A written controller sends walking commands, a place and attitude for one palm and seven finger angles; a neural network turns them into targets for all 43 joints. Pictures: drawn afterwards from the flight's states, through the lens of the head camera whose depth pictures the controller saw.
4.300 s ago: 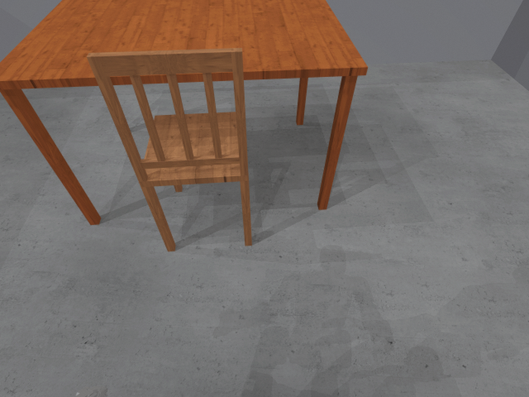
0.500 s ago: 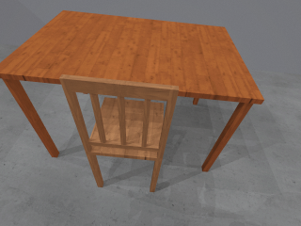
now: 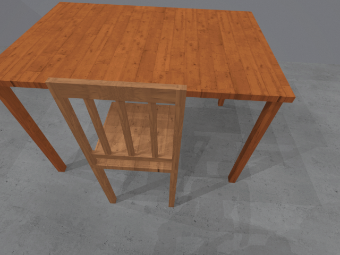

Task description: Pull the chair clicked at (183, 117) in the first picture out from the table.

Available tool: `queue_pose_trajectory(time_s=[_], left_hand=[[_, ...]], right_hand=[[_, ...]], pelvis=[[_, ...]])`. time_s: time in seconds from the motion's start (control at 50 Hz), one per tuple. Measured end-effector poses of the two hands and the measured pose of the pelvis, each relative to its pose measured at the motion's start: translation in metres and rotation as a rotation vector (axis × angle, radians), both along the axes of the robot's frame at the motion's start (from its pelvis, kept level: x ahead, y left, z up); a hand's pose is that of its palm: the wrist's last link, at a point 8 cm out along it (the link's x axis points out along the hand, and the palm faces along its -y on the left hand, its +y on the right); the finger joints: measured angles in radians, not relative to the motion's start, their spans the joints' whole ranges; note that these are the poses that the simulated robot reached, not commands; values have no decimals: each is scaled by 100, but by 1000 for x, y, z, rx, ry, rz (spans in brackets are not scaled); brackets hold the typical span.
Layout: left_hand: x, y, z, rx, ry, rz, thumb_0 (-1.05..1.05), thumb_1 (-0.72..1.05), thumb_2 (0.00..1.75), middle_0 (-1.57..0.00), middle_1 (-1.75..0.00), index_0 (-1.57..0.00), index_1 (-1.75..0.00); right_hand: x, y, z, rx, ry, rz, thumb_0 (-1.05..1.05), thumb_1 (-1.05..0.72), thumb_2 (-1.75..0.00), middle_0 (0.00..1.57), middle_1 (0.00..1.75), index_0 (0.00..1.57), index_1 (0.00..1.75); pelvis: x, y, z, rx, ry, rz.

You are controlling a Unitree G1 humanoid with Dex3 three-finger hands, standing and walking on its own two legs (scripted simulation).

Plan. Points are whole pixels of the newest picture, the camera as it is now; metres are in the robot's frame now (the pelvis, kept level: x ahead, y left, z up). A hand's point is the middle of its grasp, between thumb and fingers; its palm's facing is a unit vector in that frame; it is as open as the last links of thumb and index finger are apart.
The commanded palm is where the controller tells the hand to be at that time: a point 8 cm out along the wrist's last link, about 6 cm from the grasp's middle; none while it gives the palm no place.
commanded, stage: come to a stop and stand still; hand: left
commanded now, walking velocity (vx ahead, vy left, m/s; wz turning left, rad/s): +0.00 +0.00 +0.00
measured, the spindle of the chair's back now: (126, 130) +0.51 +0.18 -0.08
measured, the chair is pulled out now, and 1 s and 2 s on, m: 0.00 0.00 0.00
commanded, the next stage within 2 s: look again from close up in 0.06 s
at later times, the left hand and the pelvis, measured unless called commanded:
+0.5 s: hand out of the picture -0.02 +0.22 -0.17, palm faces +0.01 -0.98 -0.21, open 7.3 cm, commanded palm none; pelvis -0.02 +0.04 +0.01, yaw -2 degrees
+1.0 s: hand out of the picture -0.07 +0.23 -0.17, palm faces +0.00 -0.99 -0.16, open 7.3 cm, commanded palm none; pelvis -0.04 +0.08 +0.01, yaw -2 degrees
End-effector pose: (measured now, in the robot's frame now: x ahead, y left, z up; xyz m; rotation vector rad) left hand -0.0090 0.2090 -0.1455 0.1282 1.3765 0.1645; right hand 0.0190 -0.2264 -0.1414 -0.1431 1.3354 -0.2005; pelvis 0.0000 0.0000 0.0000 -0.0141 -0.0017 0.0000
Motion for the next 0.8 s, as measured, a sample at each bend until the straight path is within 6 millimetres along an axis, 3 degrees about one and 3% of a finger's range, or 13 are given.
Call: queue_pose_trajectory(time_s=[0.14, 0.28, 0.5, 0.68, 0.8], left_hand=[[10, 15, 1, 2, -49, -6, 2, 93, 90, -20, -30, -21, -30], [10, 36, 7, 18, -70, -23, 1, 92, 90, -20, -30, -20, -30], [-12, 60, 11, 22, -26, -33, 1, 91, 90, -20, -30, -20, -30], [-40, 67, 7, -8, 48, -37, 1, 91, 90, -20, -30, -20, -30], [-54, 70, 6, -26, 84, -35, 1, 91, 90, -20, -30, -20, -30]], right_hand=[[27, 3, 11, -17, -93, 24, 0, -92, -90, 20, 30, 20, 30], [27, 18, 16, -2, -117, 41, 0, -91, -90, 20, 30, 20, 30], [-19, 37, 14, 3, -25, 24, 0, -92, -90, 20, 30, 20, 30], [-65, 62, 12, 23, 73, -15, 0, -91, -90, 20, 30, 20, 30], [-84, 80, 12, 39, 110, -37, 0, -91, -90, 20, 30, 20, 30]], pelvis=[[-2, 6, 4, 5, -15, -18], [-8, 18, 8, 6, -22, -23], [-20, 41, 12, 7, -27, -29], [-29, 58, 12, 7, -26, -35], [-34, 68, 12, 8, -20, -37]])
